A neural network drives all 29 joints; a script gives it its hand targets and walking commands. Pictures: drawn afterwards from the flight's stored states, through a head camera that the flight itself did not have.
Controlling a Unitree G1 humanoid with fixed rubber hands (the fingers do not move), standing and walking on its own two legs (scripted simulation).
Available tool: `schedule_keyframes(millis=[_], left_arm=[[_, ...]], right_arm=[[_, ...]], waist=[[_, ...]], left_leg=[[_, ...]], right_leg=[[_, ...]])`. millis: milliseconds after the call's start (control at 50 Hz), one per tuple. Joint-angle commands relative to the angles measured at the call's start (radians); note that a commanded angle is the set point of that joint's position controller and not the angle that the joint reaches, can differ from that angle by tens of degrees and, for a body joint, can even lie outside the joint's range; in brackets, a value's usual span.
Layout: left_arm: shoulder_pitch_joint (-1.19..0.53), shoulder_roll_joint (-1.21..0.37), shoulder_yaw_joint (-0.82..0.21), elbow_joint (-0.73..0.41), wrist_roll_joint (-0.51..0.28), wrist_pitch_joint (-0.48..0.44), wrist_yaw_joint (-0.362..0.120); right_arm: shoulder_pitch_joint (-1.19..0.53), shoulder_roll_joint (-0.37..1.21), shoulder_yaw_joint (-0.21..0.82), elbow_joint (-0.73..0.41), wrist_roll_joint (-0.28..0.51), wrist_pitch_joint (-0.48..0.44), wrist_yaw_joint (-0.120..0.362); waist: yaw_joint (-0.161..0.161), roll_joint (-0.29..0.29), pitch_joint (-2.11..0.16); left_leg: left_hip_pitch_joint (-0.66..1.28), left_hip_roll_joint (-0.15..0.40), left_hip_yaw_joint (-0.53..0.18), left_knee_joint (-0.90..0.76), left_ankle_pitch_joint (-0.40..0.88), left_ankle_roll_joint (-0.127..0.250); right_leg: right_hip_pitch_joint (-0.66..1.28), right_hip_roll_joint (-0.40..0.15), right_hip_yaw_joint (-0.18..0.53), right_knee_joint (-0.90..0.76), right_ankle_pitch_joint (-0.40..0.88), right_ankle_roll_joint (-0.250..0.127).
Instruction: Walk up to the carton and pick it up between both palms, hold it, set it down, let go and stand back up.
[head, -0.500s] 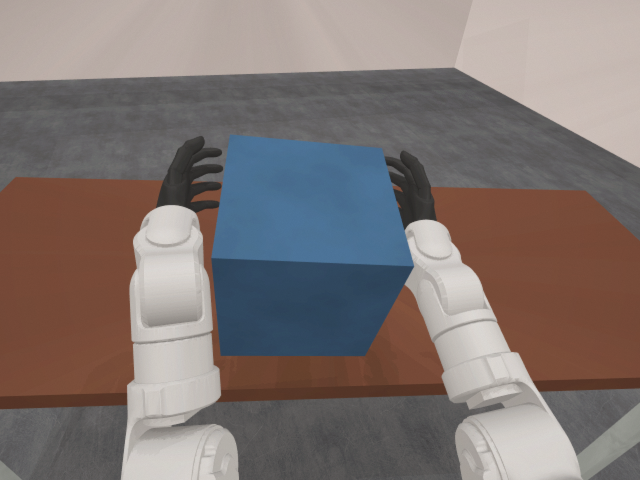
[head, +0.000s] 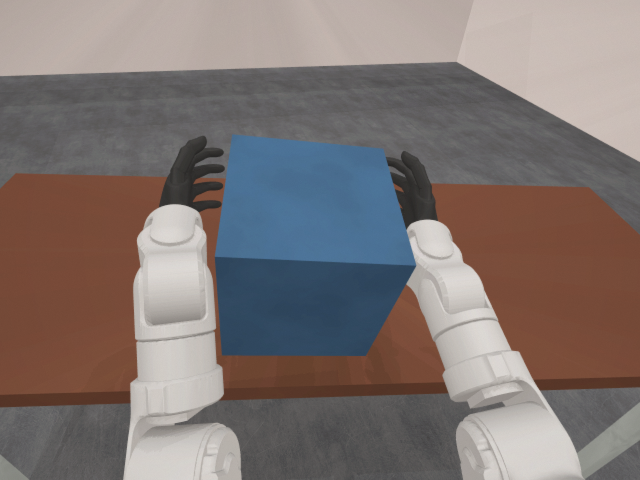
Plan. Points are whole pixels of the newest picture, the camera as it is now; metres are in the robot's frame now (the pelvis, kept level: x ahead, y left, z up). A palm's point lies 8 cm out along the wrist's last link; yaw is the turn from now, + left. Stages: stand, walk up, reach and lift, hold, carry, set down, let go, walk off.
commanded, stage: hold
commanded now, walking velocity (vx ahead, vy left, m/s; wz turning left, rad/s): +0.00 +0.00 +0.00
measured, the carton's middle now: (302, 251) +0.34 +0.01 +0.16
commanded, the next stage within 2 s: none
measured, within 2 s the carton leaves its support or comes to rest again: neither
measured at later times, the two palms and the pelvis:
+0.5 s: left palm (181, 206) +0.33 +0.14 +0.23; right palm (422, 217) +0.34 -0.13 +0.20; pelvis +0.00 +0.00 +0.00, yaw +0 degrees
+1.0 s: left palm (180, 206) +0.34 +0.14 +0.22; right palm (417, 217) +0.35 -0.13 +0.20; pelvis +0.00 +0.00 +0.00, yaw +0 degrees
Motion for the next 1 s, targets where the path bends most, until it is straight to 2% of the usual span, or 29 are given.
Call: schedule_keyframes(millis=[0,20,40,60,100,160,200,220,260,300,360,380,400,440,520,580,600,620,680,740,760,800,820,840,860,900,920,940,980], left_arm=[[-0.494,-0.439,-0.402,-0.021,-0.137,-0.045,-0.111],[-0.482,-0.445,-0.420,-0.053,-0.145,-0.041,-0.108],[-0.478,-0.418,-0.391,-0.017,-0.140,-0.038,-0.111],[-0.472,-0.420,-0.397,-0.020,-0.132,-0.034,-0.113],[-0.440,-0.382,-0.351,0.007,-0.115,-0.027,-0.122],[-0.492,-0.413,-0.390,-0.042,-0.136,-0.034,-0.134],[-0.462,-0.407,-0.373,-0.068,-0.121,-0.038,-0.119],[-0.456,-0.406,-0.396,-0.078,-0.147,-0.034,-0.125],[-0.478,-0.392,-0.351,-0.014,-0.130,-0.037,-0.124],[-0.462,-0.390,-0.352,-0.022,-0.111,-0.029,-0.128],[-0.445,-0.414,-0.358,-0.018,-0.127,-0.028,-0.127],[-0.480,-0.417,-0.397,-0.042,-0.156,-0.039,-0.129],[-0.480,-0.389,-0.354,-0.025,-0.126,-0.033,-0.129],[-0.478,-0.394,-0.370,-0.019,-0.138,-0.035,-0.131],[-0.480,-0.388,-0.344,0.030,-0.103,-0.023,-0.134],[-0.498,-0.408,-0.369,0.008,-0.134,-0.034,-0.133],[-0.528,-0.409,-0.374,0.016,-0.133,-0.035,-0.134],[-0.517,-0.421,-0.367,0.018,-0.125,-0.035,-0.130],[-0.533,-0.440,-0.393,-0.020,-0.149,-0.050,-0.120],[-0.514,-0.419,-0.325,0.055,-0.109,-0.044,-0.100],[-0.514,-0.412,-0.334,0.059,-0.116,-0.045,-0.106],[-0.530,-0.413,-0.310,0.081,-0.109,-0.043,-0.107],[-0.522,-0.419,-0.339,0.079,-0.128,-0.044,-0.106],[-0.543,-0.436,-0.367,0.041,-0.142,-0.052,-0.106],[-0.539,-0.450,-0.367,0.019,-0.139,-0.058,-0.095],[-0.518,-0.475,-0.401,-0.008,-0.150,-0.057,-0.088],[-0.525,-0.454,-0.412,0.001,-0.161,-0.060,-0.092],[-0.527,-0.431,-0.401,-0.027,-0.158,-0.063,-0.090],[-0.467,-0.399,-0.367,-0.004,-0.132,-0.049,-0.103]], right_arm=[[-0.683,0.463,0.305,-0.283,0.054,-0.063,0.097],[-0.664,0.442,0.307,-0.298,0.074,-0.066,0.097],[-0.688,0.449,0.316,-0.296,0.069,-0.056,0.096],[-0.661,0.437,0.306,-0.267,0.065,-0.052,0.099],[-0.664,0.452,0.341,-0.272,0.076,-0.039,0.089],[-0.659,0.441,0.314,-0.297,0.074,-0.046,0.089],[-0.692,0.466,0.369,-0.333,0.107,-0.053,0.092],[-0.665,0.462,0.352,-0.348,0.093,-0.048,0.083],[-0.695,0.484,0.346,-0.299,0.082,-0.040,0.088],[-0.672,0.460,0.338,-0.305,0.079,-0.042,0.091],[-0.687,0.464,0.355,-0.337,0.090,-0.050,0.087],[-0.677,0.454,0.329,-0.334,0.079,-0.046,0.081],[-0.697,0.471,0.348,-0.315,0.085,-0.042,0.084],[-0.663,0.471,0.322,-0.304,0.059,-0.040,0.083],[-0.666,0.440,0.298,-0.233,0.064,-0.026,0.089],[-0.682,0.449,0.289,-0.268,0.059,-0.041,0.092],[-0.686,0.417,0.271,-0.225,0.057,-0.033,0.097],[-0.707,0.451,0.291,-0.255,0.055,-0.044,0.100],[-0.725,0.458,0.287,-0.305,0.071,-0.066,0.110],[-0.766,0.460,0.303,-0.238,0.077,-0.062,0.120],[-0.728,0.447,0.273,-0.224,0.055,-0.057,0.120],[-0.732,0.426,0.268,-0.179,0.057,-0.055,0.129],[-0.726,0.420,0.251,-0.202,0.039,-0.061,0.128],[-0.748,0.441,0.269,-0.237,0.047,-0.073,0.124],[-0.772,0.479,0.306,-0.269,0.063,-0.084,0.124],[-0.717,0.461,0.288,-0.269,0.063,-0.088,0.114],[-0.701,0.463,0.286,-0.260,0.045,-0.077,0.107],[-0.728,0.479,0.327,-0.292,0.058,-0.082,0.108],[-0.671,0.457,0.328,-0.256,0.064,-0.059,0.096]], waist=[[-0.021,0.091,-0.297],[-0.042,0.123,-0.333],[-0.015,0.095,-0.299],[-0.025,0.119,-0.264],[-0.005,0.049,-0.211],[-0.039,0.079,-0.271],[0.009,0.084,-0.300],[-0.025,0.074,-0.316],[0.009,0.045,-0.265],[0.011,0.059,-0.268],[0.003,0.051,-0.282],[-0.036,0.062,-0.291],[-0.001,0.037,-0.277],[-0.026,0.049,-0.281],[-0.014,0.085,-0.172],[-0.035,0.070,-0.240],[-0.041,0.101,-0.220],[-0.023,0.096,-0.248],[-0.028,0.097,-0.303],[0.034,0.083,-0.237],[0.007,0.063,-0.241],[0.020,0.064,-0.218],[-0.012,0.072,-0.223],[-0.016,0.076,-0.284],[0.017,0.070,-0.330],[-0.024,0.116,-0.373],[-0.041,0.097,-0.355],[-0.010,0.083,-0.384],[-0.021,0.059,-0.281]], left_leg=[[0.215,-0.038,0.049,0.003,0.119,0.028],[0.236,-0.035,0.043,0.015,0.152,0.017],[0.216,-0.042,0.046,0.006,0.123,0.032],[0.212,-0.042,0.047,-0.002,0.110,0.025],[0.204,-0.049,0.048,0.000,0.111,0.048],[0.204,-0.042,0.049,0.002,0.107,0.030],[0.232,-0.044,0.051,0.016,0.195,0.035],[0.241,-0.048,0.049,0.025,0.193,0.029],[0.213,-0.052,0.057,-0.010,0.094,0.050],[0.208,-0.049,0.059,-0.009,0.091,0.051],[0.221,-0.050,0.059,-0.002,0.127,0.044],[0.227,-0.044,0.048,0.003,0.113,0.040],[0.220,-0.052,0.056,-0.001,0.096,0.055],[0.216,-0.054,0.056,0.000,0.087,0.053],[0.176,-0.046,0.057,-0.031,0.030,0.040],[0.187,-0.041,0.053,-0.014,0.038,0.039],[0.180,-0.034,0.049,-0.026,0.031,0.029],[0.178,-0.042,0.051,-0.026,0.034,0.036],[0.187,-0.029,0.045,-0.007,0.055,0.023],[0.180,-0.034,0.048,-0.034,0.008,0.044],[0.169,-0.027,0.043,-0.040,-0.021,0.046],[0.159,-0.025,0.051,-0.050,-0.045,0.045],[0.172,-0.025,0.048,-0.043,-0.027,0.036],[0.187,-0.030,0.053,-0.028,0.010,0.036],[0.200,-0.031,0.054,-0.016,0.057,0.036],[0.250,-0.032,0.045,0.007,0.130,0.015],[0.245,-0.033,0.043,0.015,0.122,0.023],[0.256,-0.042,0.043,0.024,0.156,0.031],[0.237,-0.048,0.049,0.008,0.140,0.046]], right_leg=[[-0.125,0.040,-0.068,-0.062,0.167,0.066],[-0.109,0.043,-0.067,-0.057,0.204,0.063],[-0.132,0.039,-0.064,-0.068,0.179,0.069],[-0.131,0.032,-0.061,-0.067,0.178,0.068],[-0.114,0.034,-0.060,-0.075,0.213,0.085],[-0.121,0.036,-0.062,-0.068,0.184,0.069],[-0.099,0.040,-0.050,-0.057,0.265,0.073],[-0.102,0.033,-0.053,-0.057,0.307,0.082],[-0.132,0.031,-0.054,-0.081,0.180,0.081],[-0.121,0.032,-0.057,-0.075,0.171,0.071],[-0.118,0.034,-0.055,-0.070,0.241,0.079],[-0.130,0.034,-0.057,-0.070,0.229,0.080],[-0.133,0.027,-0.053,-0.080,0.200,0.085],[-0.130,0.023,-0.055,-0.077,0.216,0.083],[-0.149,0.025,-0.054,-0.086,0.115,0.073],[-0.145,0.029,-0.057,-0.081,0.109,0.069],[-0.167,0.026,-0.051,-0.076,0.105,0.062],[-0.144,0.026,-0.059,-0.079,0.100,0.065],[-0.123,0.038,-0.067,-0.065,0.117,0.059],[-0.169,0.039,-0.062,-0.084,0.025,0.054],[-0.168,0.038,-0.063,-0.081,0.021,0.058],[-0.174,0.038,-0.063,-0.076,-0.004,0.047],[-0.182,0.037,-0.066,-0.081,0.025,0.050],[-0.174,0.037,-0.063,-0.074,0.064,0.056],[-0.155,0.047,-0.071,-0.067,0.090,0.059],[-0.147,0.047,-0.070,-0.058,0.157,0.057],[-0.149,0.044,-0.073,-0.064,0.162,0.064],[-0.141,0.042,-0.074,-0.060,0.206,0.072],[-0.116,0.033,-0.060,-0.072,0.242,0.085]])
